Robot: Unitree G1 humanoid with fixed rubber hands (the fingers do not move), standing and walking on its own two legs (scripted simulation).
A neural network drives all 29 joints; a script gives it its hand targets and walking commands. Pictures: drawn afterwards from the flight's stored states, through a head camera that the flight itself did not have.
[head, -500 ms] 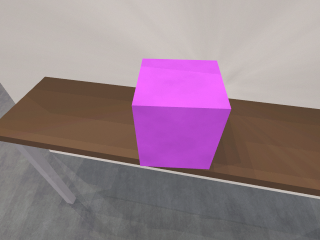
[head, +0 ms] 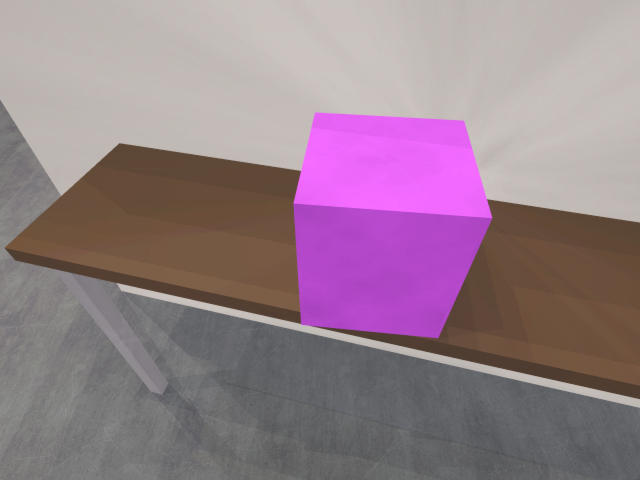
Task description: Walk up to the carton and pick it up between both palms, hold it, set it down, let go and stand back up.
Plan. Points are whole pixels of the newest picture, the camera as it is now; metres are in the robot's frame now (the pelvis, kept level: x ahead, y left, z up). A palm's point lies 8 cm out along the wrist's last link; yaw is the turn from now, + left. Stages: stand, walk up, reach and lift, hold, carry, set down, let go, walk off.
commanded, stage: stand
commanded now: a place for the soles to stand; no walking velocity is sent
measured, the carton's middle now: (378, 228) +0.46 -0.07 +0.07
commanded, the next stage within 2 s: reach and lift in 0.58 s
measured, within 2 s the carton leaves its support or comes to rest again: neither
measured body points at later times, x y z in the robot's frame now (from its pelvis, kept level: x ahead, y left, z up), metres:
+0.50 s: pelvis -0.01 +0.00 +0.00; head +0.01 +0.01 +0.45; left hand -0.01 +0.25 -0.16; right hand +0.01 -0.27 -0.14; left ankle +0.03 +0.09 -0.74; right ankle -0.03 -0.11 -0.74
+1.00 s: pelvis +0.02 -0.01 +0.00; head +0.03 +0.00 +0.45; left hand +0.19 +0.22 -0.10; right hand +0.21 -0.27 -0.10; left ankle +0.03 +0.09 -0.74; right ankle -0.03 -0.11 -0.74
